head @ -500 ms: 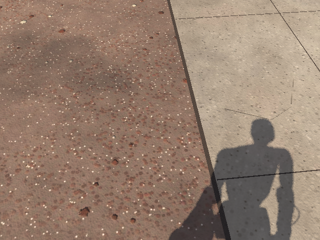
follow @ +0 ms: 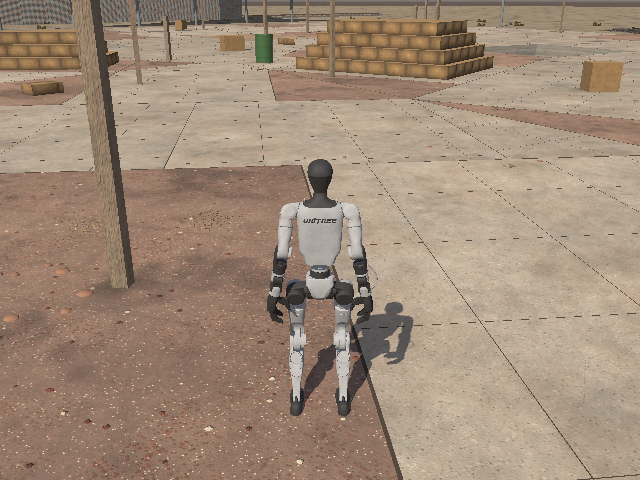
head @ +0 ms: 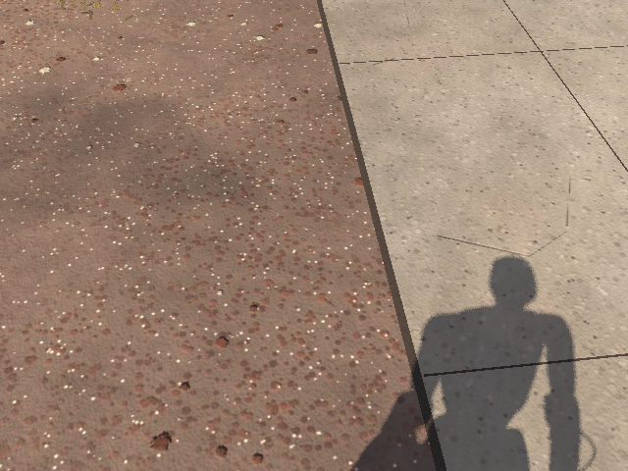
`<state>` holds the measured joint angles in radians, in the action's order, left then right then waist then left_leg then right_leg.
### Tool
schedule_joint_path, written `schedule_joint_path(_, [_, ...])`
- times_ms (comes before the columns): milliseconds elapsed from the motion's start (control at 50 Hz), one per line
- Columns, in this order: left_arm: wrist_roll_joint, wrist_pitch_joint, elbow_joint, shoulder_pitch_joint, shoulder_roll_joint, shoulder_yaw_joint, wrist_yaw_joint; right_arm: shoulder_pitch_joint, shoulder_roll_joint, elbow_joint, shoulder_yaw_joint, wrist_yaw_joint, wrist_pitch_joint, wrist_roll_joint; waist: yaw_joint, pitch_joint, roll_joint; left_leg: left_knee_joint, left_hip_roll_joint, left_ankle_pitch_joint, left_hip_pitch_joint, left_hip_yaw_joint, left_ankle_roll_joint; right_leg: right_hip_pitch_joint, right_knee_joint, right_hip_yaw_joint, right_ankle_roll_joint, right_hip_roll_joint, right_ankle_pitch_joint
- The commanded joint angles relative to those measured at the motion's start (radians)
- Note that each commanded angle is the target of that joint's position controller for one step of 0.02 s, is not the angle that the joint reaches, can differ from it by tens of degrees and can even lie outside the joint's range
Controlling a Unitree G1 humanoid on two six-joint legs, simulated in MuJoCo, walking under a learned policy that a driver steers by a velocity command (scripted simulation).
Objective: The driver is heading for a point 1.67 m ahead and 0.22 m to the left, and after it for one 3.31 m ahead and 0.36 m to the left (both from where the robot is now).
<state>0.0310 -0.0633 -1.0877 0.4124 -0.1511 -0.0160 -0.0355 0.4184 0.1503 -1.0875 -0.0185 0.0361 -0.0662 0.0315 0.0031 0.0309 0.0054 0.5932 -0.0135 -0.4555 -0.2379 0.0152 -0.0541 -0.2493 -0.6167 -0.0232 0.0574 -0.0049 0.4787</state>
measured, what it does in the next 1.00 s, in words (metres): walks ahead: left foot, then right foot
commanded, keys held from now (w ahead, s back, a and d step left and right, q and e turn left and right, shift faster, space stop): w+shift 1.00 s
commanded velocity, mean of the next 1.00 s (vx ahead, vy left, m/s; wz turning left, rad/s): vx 0.88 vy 0.00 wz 0.00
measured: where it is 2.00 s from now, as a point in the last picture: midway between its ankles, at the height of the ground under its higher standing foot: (302, 148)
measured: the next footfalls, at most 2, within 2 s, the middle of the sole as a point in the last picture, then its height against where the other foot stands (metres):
left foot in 0.52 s outside the picture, level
right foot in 1.00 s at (338, 322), level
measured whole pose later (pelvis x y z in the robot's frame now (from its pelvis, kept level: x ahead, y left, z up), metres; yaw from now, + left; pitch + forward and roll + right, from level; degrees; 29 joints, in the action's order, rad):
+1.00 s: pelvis +0.72 +0.03 -0.02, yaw +1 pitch +2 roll +0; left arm -0.03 -0.09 -0.77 -0.05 -0.19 0.00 0.03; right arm 0.56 0.19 -1.05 -0.02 0.01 -0.10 -0.03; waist 0.06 -0.05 0.00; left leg 0.37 -0.06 -0.41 0.24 -0.06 -0.08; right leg -0.53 -0.51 0.13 0.17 -0.04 0.06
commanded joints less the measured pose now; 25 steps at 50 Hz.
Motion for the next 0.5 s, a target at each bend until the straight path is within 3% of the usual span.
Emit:
schedule_joint_path(20, [0.005, -0.061, 0.124, -0.121, -0.019, 0.002, 0.019, 0.087, 0.159, 0.047, -0.037, -0.011, -0.048, 0.008, 0.043, -0.182, -0.158, -0.369, 0.237, -0.349, 0.001, 0.385, -0.165, -0.271, -0.022, 0.023, 0.028, 0.006, -0.013])
schedule_joint_path(40, [0.010, -0.071, 0.139, -0.125, -0.009, 0.007, 0.023, 0.062, 0.183, 0.065, -0.045, -0.012, -0.051, 0.014, 0.027, -0.181, -0.205, -0.426, 0.310, -0.374, -0.018, 0.491, -0.198, -0.252, -0.084, 0.050, 0.040, 0.010, -0.084])
schedule_joint_path(60, [0.008, -0.079, 0.142, -0.106, -0.029, 0.004, 0.025, 0.018, 0.178, 0.091, -0.044, -0.012, -0.051, 0.016, 0.001, -0.182, -0.184, -0.436, 0.328, -0.354, -0.078, 0.509, -0.202, -0.193, -0.089, 0.040, 0.062, 0.025, -0.088])
schedule_joint_path(80, [-0.077, -0.054, 0.141, -0.067, -0.067, -0.011, 0.058, -0.042, 0.181, 0.098, -0.057, -0.037, -0.015, -0.058, -0.035, -0.152, -0.154, -0.388, 0.261, -0.389, -0.121, 0.371, -0.174, -0.083, 0.068, 0.093, 0.066, 0.004, -0.011])
schedule_joint_path(100, [-0.074, -0.048, 0.104, 0.051, -0.045, -0.017, 0.067, -0.137, 0.167, 0.135, -0.060, -0.043, -0.002, -0.060, -0.103, -0.164, -0.118, -0.294, 0.183, -0.306, -0.307, 0.257, -0.136, 0.173, 0.154, 0.099, 0.067, -0.019, -0.080])
schedule_joint_path(120, [-0.067, -0.054, 0.046, 0.258, -0.097, -0.038, 0.058, -0.249, 0.132, 0.183, -0.054, -0.045, -0.008, -0.053, -0.204, -0.139, 0.042, -0.044, 0.074, -0.158, -0.539, 0.108, -0.083, 0.437, 0.258, -0.089, 0.091, 0.080, 0.012])
schedule_joint_path(140, [-0.073, -0.054, -0.004, 0.414, -0.213, -0.075, 0.050, -0.301, 0.062, 0.252, -0.038, -0.057, -0.028, -0.043, -0.229, -0.115, 0.391, 0.321, -0.025, 0.031, -0.745, -0.095, -0.035, 0.573, 0.459, -0.555, 0.181, 0.337, 0.276])
schedule_joint_path(160, [-0.071, -0.046, 0.017, 0.362, -0.154, -0.062, 0.043, -0.350, 0.124, 0.255, -0.047, -0.062, -0.036, -0.082, -0.203, -0.166, 0.206, 0.466, 0.034, 0.068, -0.817, -0.010, -0.062, 0.510, 0.471, -0.643, 0.195, 0.382, 0.286])
schedule_joint_path(180, [-0.076, -0.046, 0.047, 0.277, -0.149, -0.056, 0.039, -0.353, 0.105, 0.256, -0.045, -0.073, -0.044, -0.080, -0.156, -0.175, 0.108, 0.529, 0.066, 0.154, -0.830, 0.014, -0.068, 0.471, 0.468, -0.579, 0.184, 0.356, 0.237])
schedule_joint_path(220, [-0.069, -0.052, 0.071, 0.205, -0.144, -0.050, 0.035, -0.327, 0.095, 0.254, -0.045, -0.096, -0.048, -0.080, -0.092, -0.141, 0.035, 0.544, 0.102, 0.214, -0.772, 0.012, -0.061, 0.413, 0.514, -0.463, 0.164, 0.316, 0.152])
schedule_joint_path(260, [-0.057, -0.064, 0.071, 0.180, -0.110, -0.038, 0.034, -0.334, 0.076, 0.263, -0.040, -0.106, -0.028, -0.079, -0.061, -0.154, 0.059, 0.527, 0.103, 0.253, -0.737, -0.024, -0.035, 0.357, 0.553, -0.338, 0.140, 0.253, 0.006])
schedule_joint_path(300, [-0.052, -0.073, 0.065, 0.190, -0.098, -0.031, 0.033, -0.411, 0.072, 0.302, -0.033, -0.110, -0.013, -0.077, -0.056, -0.183, 0.072, 0.475, 0.095, 0.297, -0.723, -0.065, -0.022, 0.307, 0.583, -0.237, 0.134, 0.213, -0.153])
schedule_joint_path(360, [-0.048, -0.081, 0.073, 0.160, -0.118, -0.031, 0.031, -0.552, 0.063, 0.374, -0.014, -0.116, -0.004, -0.068, -0.051, -0.222, 0.083, 0.219, 0.075, 0.389, -0.558, -0.110, -0.016, 0.192, 0.645, -0.120, 0.129, 0.185, -0.371])
schedule_joint_path(400, [-0.043, -0.085, 0.069, 0.160, -0.153, -0.034, 0.034, -0.585, 0.074, 0.396, -0.011, -0.112, 0.001, -0.062, -0.046, -0.220, 0.095, 0.126, 0.050, 0.401, -0.431, -0.155, -0.046, 0.197, 0.672, -0.069, 0.126, 0.211, -0.574])
schedule_joint_path(420, [-0.041, -0.087, 0.068, 0.152, -0.167, -0.034, 0.038, -0.574, 0.086, 0.398, -0.013, -0.104, 0.002, -0.061, -0.031, -0.200, 0.100, 0.092, 0.028, 0.386, -0.361, -0.171, -0.069, 0.225, 0.628, -0.031, 0.117, 0.213, -0.766])
schedule_joint_path(460, [-0.045, -0.083, 0.056, 0.170, -0.204, -0.040, 0.037, -0.475, 0.134, 0.378, -0.029, -0.081, 0.000, -0.064, 0.028, -0.092, 0.141, 0.078, -0.049, 0.318, -0.174, -0.201, -0.105, 0.300, 0.391, 0.024, 0.100, 0.227, -1.293])
schedule_joint_path(480, [-0.052, -0.074, 0.051, 0.163, -0.232, -0.048, 0.029, -0.307, 0.172, 0.334, -0.046, -0.066, -0.002, -0.062, 0.108, 0.004, 0.159, 0.074, -0.080, 0.276, 0.011, -0.192, -0.121, 0.283, 0.183, 0.036, 0.088, 0.236, -1.413])
schedule_joint_path(500, [-0.053, -0.063, 0.055, 0.135, -0.258, -0.055, 0.022, -0.099, 0.210, 0.269, -0.068, -0.050, -0.002, -0.062, 0.209, 0.104, 0.143, 0.021, -0.074, 0.259, 0.244, -0.169, -0.133, 0.201, -0.075, 0.051, 0.072, 0.214, -1.354])
Keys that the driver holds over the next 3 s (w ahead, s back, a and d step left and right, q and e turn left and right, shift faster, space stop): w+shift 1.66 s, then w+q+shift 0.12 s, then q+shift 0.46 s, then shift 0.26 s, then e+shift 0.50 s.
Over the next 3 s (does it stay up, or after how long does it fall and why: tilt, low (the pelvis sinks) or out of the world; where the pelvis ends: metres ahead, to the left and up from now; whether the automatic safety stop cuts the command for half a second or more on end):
stays up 1.87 0.08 0.01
